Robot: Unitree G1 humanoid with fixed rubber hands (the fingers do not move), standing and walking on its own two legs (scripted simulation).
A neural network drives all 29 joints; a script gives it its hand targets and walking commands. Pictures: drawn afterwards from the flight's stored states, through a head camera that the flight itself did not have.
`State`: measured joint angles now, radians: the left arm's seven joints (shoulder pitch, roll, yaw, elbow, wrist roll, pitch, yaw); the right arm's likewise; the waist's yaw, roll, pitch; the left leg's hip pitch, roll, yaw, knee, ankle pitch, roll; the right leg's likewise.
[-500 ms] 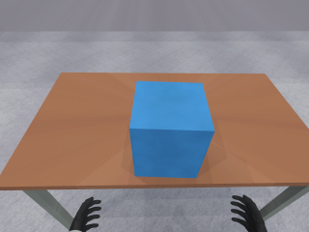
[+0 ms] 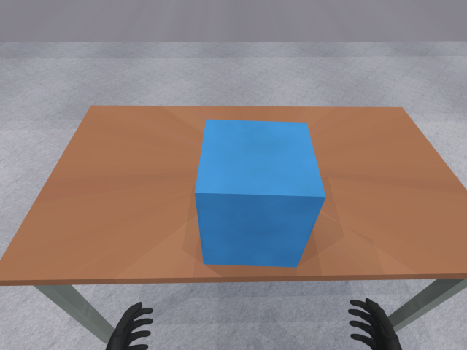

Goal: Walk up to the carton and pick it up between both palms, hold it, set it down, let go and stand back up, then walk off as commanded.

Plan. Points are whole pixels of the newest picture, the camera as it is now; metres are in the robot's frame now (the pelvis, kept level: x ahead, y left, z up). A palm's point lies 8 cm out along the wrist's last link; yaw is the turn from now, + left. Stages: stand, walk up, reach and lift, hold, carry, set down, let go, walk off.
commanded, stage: let go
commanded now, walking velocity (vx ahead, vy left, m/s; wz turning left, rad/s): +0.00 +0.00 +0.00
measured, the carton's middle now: (253, 195) +0.43 -0.02 +0.00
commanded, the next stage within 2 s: stand in 0.04 s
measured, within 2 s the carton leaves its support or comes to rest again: neither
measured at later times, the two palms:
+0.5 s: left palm out of the picture +0.14 +0.27 -0.10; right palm (421, 349) +0.16 -0.30 -0.06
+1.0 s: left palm out of the picture +0.12 +0.27 -0.11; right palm (420, 348) +0.16 -0.30 -0.06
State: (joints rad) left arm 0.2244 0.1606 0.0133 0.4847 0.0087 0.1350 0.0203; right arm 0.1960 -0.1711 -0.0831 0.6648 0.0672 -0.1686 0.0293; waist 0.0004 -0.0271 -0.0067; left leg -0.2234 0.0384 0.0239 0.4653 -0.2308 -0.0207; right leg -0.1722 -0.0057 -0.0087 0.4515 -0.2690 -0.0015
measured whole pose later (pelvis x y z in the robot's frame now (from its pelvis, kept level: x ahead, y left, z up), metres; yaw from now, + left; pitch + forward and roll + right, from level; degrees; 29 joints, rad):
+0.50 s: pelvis +0.02 +0.00 +0.00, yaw +0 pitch +1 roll +0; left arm 0.22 0.32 0.01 0.72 0.04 -0.01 0.00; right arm 0.19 -0.33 -0.08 0.67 0.04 -0.03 0.00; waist 0.00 -0.03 -0.01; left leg -0.22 0.04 0.02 0.47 -0.25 -0.02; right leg -0.17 -0.01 -0.01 0.45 -0.29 0.00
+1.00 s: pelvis +0.02 +0.00 +0.00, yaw +0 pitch +1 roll +0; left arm 0.22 0.32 0.01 0.81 0.04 -0.03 -0.01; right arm 0.19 -0.33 -0.08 0.68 0.04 -0.02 0.00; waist 0.00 -0.03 -0.01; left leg -0.22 0.04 0.02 0.47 -0.26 -0.02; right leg -0.17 -0.01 -0.01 0.45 -0.30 0.00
